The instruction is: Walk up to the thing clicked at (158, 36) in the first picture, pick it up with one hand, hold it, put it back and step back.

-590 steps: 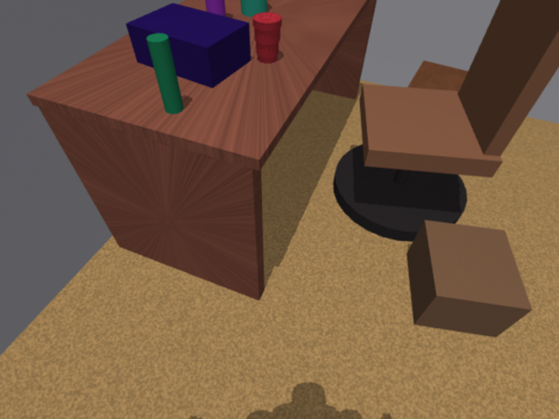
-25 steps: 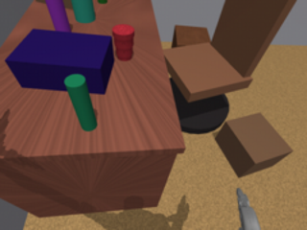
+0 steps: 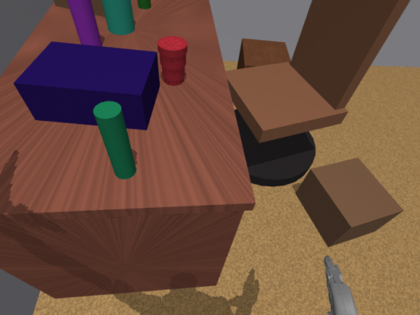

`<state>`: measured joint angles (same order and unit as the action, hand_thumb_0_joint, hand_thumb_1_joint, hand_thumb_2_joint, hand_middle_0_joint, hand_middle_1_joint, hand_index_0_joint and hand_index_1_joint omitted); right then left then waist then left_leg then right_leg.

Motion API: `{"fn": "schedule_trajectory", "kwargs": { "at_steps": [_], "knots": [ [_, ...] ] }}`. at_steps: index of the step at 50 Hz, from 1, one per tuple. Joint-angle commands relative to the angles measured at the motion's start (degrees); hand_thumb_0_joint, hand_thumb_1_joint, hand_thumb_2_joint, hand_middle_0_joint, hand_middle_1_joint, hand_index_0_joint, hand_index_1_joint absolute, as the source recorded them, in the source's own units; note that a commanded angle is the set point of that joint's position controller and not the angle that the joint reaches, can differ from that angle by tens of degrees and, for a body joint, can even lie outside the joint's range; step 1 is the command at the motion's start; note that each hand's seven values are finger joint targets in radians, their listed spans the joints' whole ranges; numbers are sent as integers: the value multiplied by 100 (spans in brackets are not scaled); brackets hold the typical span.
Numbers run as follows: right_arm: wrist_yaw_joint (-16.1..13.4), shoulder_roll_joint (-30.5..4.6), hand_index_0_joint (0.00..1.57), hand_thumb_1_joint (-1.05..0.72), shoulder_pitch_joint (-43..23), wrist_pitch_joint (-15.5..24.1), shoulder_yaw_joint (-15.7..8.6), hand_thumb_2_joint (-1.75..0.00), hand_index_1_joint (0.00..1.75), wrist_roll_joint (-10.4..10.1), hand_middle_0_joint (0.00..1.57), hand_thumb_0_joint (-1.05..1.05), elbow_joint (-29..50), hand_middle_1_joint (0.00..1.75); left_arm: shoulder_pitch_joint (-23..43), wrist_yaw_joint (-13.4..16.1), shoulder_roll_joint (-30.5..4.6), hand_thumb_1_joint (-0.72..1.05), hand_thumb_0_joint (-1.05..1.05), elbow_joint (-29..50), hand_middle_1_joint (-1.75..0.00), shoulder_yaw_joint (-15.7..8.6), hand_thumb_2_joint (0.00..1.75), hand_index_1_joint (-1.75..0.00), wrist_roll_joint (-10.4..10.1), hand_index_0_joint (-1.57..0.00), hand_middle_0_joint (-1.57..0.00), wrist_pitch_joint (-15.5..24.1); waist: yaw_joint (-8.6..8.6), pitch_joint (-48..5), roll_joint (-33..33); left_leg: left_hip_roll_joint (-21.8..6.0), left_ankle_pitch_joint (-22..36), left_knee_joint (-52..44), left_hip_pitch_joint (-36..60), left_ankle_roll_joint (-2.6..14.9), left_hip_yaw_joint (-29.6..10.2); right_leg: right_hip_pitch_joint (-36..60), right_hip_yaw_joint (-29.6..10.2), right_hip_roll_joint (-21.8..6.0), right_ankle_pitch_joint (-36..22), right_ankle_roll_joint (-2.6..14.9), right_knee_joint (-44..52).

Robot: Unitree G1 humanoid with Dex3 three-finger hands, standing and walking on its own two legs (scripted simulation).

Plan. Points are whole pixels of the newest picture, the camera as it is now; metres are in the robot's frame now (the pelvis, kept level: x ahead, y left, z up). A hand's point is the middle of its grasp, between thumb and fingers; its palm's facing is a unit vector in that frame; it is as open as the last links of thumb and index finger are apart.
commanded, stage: go down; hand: left
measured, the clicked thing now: (117, 144) +0.46 +0.17 +0.06
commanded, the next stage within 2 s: approach in 0.02 s
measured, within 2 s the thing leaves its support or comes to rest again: neither
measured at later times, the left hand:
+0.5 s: hand (38, 163) +0.39 +0.30 +0.08, palm faces +0.03 -1.00 +0.06, open 17.3 cm
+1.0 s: hand (106, 162) +0.44 +0.20 +0.03, palm faces +0.07 -1.00 +0.04, open 17.3 cm
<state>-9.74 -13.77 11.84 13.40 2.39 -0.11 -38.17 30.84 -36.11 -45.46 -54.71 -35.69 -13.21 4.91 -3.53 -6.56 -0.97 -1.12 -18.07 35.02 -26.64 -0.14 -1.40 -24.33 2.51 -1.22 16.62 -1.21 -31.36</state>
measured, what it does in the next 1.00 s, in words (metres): stands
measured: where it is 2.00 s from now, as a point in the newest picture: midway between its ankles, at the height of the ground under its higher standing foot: outside the picture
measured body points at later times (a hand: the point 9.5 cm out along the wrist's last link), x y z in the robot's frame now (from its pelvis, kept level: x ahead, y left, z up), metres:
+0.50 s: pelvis +0.00 +0.00 -0.01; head +0.06 +0.02 +0.43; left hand +0.39 +0.35 +0.08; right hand +0.16 -0.26 -0.07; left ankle -0.01 +0.12 -0.73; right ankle -0.02 -0.14 -0.73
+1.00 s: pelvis -0.02 +0.00 -0.05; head +0.06 +0.02 +0.39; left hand +0.43 +0.25 +0.03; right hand +0.12 -0.26 -0.09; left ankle -0.01 +0.12 -0.73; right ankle -0.02 -0.14 -0.73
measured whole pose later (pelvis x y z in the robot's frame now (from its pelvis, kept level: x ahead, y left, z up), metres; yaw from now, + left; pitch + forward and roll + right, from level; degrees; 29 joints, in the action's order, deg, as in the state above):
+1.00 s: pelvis -0.02 +0.00 -0.05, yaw -2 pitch +17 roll -2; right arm -0.6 -13.2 19.4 5.6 -1.2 1.9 -14.8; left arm 36.2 -12.4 -24.3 -53.6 -23.8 -9.5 18.4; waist -7.7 -7.6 0.3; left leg -2.7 -26.1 55.9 -46.6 -0.4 -0.6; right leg -45.3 1.1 0.2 24.1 -1.0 -52.5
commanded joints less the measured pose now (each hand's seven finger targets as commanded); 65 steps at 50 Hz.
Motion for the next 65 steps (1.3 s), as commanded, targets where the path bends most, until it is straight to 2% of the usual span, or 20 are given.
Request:
{"fn": "schedule_trajectory", "kwargs": {
  "at_steps": [1, 8, 14, 16, 19, 24, 29, 33, 36, 39, 40, 42, 44, 47, 48, 50, 51, 55, 59, 65],
  "knots": [
    [-44, -785, 5, 54, -32, 226, -306, -5, 5, -47, 5, 0, 608, 5, 1560, -58, -2202, -48, 0, 865, -3, -246, 5, -3, -159, -3, -3, 273, 90, -1379, 999, 136, 2194, -219, 1318, 89, -16, 105, 61, 118, -1578, 191, 253],
    [-58, -882, 5, 55, -258, 272, -240, -5, 5, -48, 5, 0, 1006, 5, 2006, -67, -2346, -47, 0, 1159, -5, -314, 6, -7, -269, -4, -6, 300, 106, -1708, 943, 117, 1954, -242, 1318, 94, -39, 307, 57, 129, -1435, 192, 229],
    [-62, -802, 5, 56, -431, 295, -231, -4, 5, -21, 5, 0, 862, 5, 1922, 3, -1415, -51, 0, 806, -4, 249, 6, -6, -275, -5, -6, 397, -50, -1430, 714, 127, 1825, -107, 1259, 138, -23, -114, 38, 116, -1395, 155, 100],
    [-64, -1051, 5, 56, -358, 325, -416, -4, 5, -8, 5, 0, 1083, 5, 2021, 44, -1215, -49, 0, 774, -4, 398, 7, -6, -271, -4, -6, 496, -196, -1549, 690, 87, 1831, -46, 1379, 109, -57, -296, 58, 134, -1347, 160, 22],
    [22, -808, 5, 57, -15, 286, -290, -4, 5, 37, 5, 0, 940, 5, 2092, 146, -979, -47, 0, 770, -4, 488, 7, -5, -260, -4, -5, 680, -247, -1656, 793, 79, 2175, 169, 1429, 109, -69, -501, 84, 119, -1541, 142, -109],
    [203, -1041, 5, 57, 284, 190, -571, -4, 5, 73, 5, 0, 1370, 5, 2307, 595, -859, -46, 0, 916, -4, 413, 7, -5, -197, -3, -4, 1082, -361, -1724, 700, 17, 2102, 509, 1190, 87, -99, -880, 89, 147, -1446, 158, -424],
    [493, -846, 5, 56, 234, 61, -523, -4, 5, 118, 5, 0, 1811, 5, 2378, 1076, -242, -47, 0, 835, -3, 629, 6, -4, -101, -4, -5, 1504, -347, -1830, 940, -43, 2221, 1020, 778, 30, -109, -1317, 56, 148, -1400, 182, -888],
    [647, -1059, 5, 56, 110, -37, -767, -5, 5, 200, 5, 0, 2652, 5, 2527, 1489, -444, -49, 0, 1077, -5, 474, 7, -5, 79, -5, -4, 1805, -248, -2727, 1106, -39, 2335, 1462, 464, 27, -52, -1031, -62, 123, -1634, 203, -1303],
    [746, -1142, 5, 55, 323, -163, -931, -5, 5, 230, 5, 0, 3029, 5, 2881, 1780, -239, -47, 0, 1499, -5, 580, 5, -4, 116, -5, -4, 1931, -157, -3132, 1430, -95, 2491, 1515, 600, -94, -122, -1059, -27, 165, -1524, 266, -1496],
    [798, -859, 5, 54, 492, -270, -773, -5, 5, 214, 5, 0, 3086, 5, 2696, 1949, 861, -48, 0, 1070, -3, 1261, 4, -3, 181, -5, -4, 1790, -395, -2896, 1107, -135, 2152, 1544, 332, -59, -107, -1288, -38, 223, -1365, 254, -1519],
    [771, -994, 5, 55, 586, -301, -916, -5, 5, 209, 5, 0, 3073, 5, 2748, 2026, 619, -48, 0, 1267, -3, 1158, 5, -3, 214, -5, -4, 1780, -397, -2915, 1065, -116, 1974, 1544, 229, -34, -76, -1247, -52, 221, -1340, 235, -1518],
    [801, -838, 5, 54, 827, -383, -759, -5, 5, 204, 5, 0, 2916, 5, 2768, 2162, 387, -53, 0, 1396, -2, 1039, 3, -2, 276, -5, -5, 1765, -299, -2834, 1096, -116, 1867, 1534, 95, -27, -66, -1257, -39, 217, -1240, 247, -1569],
    [838, -775, 5, 55, 838, -434, -724, -5, 5, 180, 5, 0, 3158, 5, 2719, 2238, 451, -50, 0, 1431, -2, 1026, 2, 0, 255, -6, -4, 1757, -275, -2761, 930, -108, 1764, 1503, -63, -21, -60, -1117, -17, 215, -1225, 241, -1607],
    [825, -1074, 5, 56, 1018, -551, -1095, -5, 5, 163, 5, 0, 3064, 5, 2555, 2448, 326, -48, 0, 1245, -2, 800, 4, 0, 277, -5, -3, 1708, -320, -2185, 665, -67, 1251, 1471, -495, 19, 3, -1200, -49, 209, -995, 208, -1587],
    [858, -892, 5, 56, 992, -569, -910, -5, 5, 155, 5, 0, 3151, 5, 2645, 2493, 456, -48, 0, 1397, -1, 897, 4, 0, 289, -5, -3, 1726, -270, -2098, 672, -31, 1053, 1469, -634, 47, 58, -1138, -95, 188, -916, 202, -1582],
    [852, -999, 5, 55, 832, -586, -1068, -5, 5, 130, 5, 0, 3481, 5, 2671, 2559, 612, -49, 0, 1301, -1, 954, 2, 0, 318, -5, -3, 1690, -371, -2064, 433, -20, 794, 1471, -795, 91, 73, -1119, -134, 183, -826, 173, -1571],
    [872, -837, 5, 55, 803, -591, -939, -5, 5, 108, 5, 0, 3530, 5, 2724, 2569, 771, -48, 0, 1337, -1, 1071, 4, 0, 354, -5, -3, 1670, -362, -1950, 362, -11, 617, 1439, -871, 101, 90, -1160, -163, 173, -695, 169, -1546],
    [872, -742, 5, 54, 908, -621, -874, -5, 5, 105, 5, 0, 3672, 5, 3025, 2541, 1049, -54, 0, 1486, -1, 1376, 2, 0, 380, -6, -4, 1675, -413, -2352, 507, -8, 813, 1508, -576, 89, 86, -1161, -141, 188, -853, 179, -1623],
    [846, -810, 5, 54, 1018, -647, -874, -5, 5, 130, 5, 0, 3806, 5, 3184, 2613, 849, -56, 0, 1613, -1, 1302, 2, 0, 374, -5, -4, 1627, -366, -2825, 661, 6, 1207, 1609, -310, 80, 98, -924, -172, 161, -1221, 153, -1651],
    [860, -824, 5, 53, 1092, -717, -987, -6, 5, 124, 5, 0, 3791, 5, 2930, 2842, 1190, -59, 0, 1522, 0, 1419, 0, 0, 409, -7, -8, 1600, -323, -2309, 689, -12, 924, 1476, -355, 27, 79, -1181, -112, 186, -818, 211, -1616]
  ]
}}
